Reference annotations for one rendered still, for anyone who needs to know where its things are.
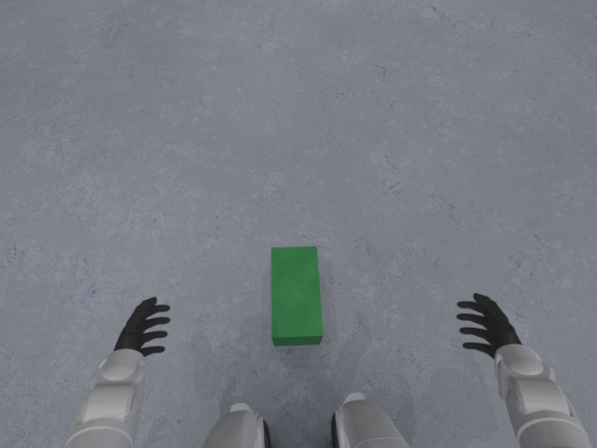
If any left robot shin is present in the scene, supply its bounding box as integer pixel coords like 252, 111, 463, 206
230, 403, 253, 413

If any robot shin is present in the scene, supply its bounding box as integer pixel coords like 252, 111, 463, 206
342, 393, 365, 406
230, 403, 253, 413

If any right robot shin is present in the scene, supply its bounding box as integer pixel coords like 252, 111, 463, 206
342, 393, 365, 406

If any robot left hand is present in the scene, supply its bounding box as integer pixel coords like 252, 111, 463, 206
113, 297, 170, 357

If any right robot forearm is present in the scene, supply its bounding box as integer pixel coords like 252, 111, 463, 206
494, 343, 592, 448

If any left robot forearm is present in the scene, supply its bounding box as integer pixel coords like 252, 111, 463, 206
64, 349, 146, 448

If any robot right hand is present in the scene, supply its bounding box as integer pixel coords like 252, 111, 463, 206
456, 293, 522, 359

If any carton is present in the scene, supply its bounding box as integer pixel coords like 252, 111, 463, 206
271, 246, 324, 346

